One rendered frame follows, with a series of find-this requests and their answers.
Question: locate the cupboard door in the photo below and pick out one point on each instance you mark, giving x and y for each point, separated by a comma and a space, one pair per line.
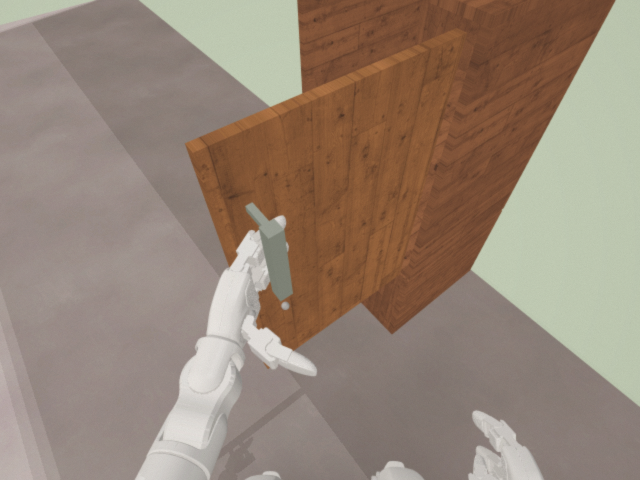
346, 164

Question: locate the robot right hand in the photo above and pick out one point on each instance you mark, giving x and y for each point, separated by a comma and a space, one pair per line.
516, 462

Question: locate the handle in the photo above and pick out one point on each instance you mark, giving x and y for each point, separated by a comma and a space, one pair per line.
275, 251

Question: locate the robot right shin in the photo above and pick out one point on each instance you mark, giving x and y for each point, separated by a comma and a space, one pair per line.
394, 464

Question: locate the robot left forearm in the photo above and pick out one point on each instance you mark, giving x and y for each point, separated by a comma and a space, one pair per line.
190, 440

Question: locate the robot left hand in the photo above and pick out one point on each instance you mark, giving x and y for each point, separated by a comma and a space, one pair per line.
237, 294

